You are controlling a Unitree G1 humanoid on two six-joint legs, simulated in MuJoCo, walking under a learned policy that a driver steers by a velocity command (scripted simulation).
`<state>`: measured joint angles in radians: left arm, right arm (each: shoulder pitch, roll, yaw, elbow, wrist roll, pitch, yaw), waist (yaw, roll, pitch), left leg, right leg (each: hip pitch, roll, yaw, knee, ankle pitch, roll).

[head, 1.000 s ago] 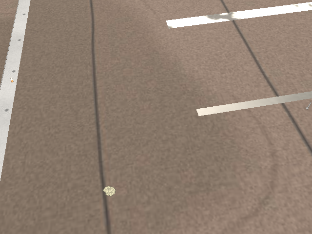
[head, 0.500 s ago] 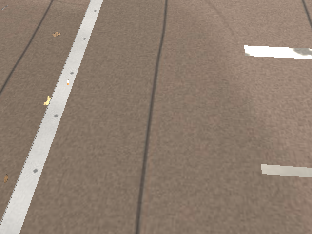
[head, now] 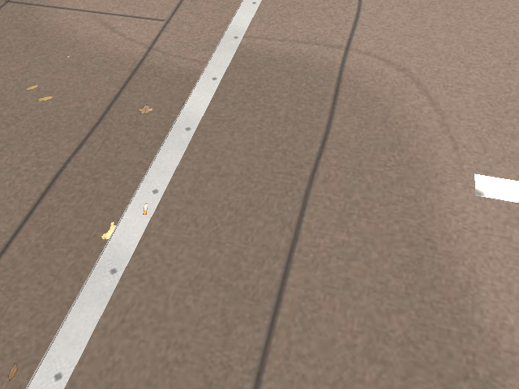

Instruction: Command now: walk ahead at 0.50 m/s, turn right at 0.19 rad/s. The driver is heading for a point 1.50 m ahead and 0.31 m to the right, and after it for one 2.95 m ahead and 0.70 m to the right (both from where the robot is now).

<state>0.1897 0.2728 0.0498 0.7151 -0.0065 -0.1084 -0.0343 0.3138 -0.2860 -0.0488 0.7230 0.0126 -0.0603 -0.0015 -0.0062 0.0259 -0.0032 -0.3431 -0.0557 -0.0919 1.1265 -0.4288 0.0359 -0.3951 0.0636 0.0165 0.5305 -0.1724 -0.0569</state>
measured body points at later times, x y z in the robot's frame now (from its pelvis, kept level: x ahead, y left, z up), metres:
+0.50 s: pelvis +0.22 +0.02 +0.00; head +0.26 +0.02 +0.45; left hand +0.37 +0.28 -0.11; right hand +0.37 -0.27 -0.07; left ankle +0.32 +0.11 -0.73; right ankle +0.12 -0.09 -0.64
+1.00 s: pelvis +0.26 -0.04 +0.01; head +0.27 -0.07 +0.46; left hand +0.52 +0.10 -0.07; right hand +0.23 -0.34 -0.12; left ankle +0.30 +0.10 -0.68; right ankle +0.24 -0.14 -0.73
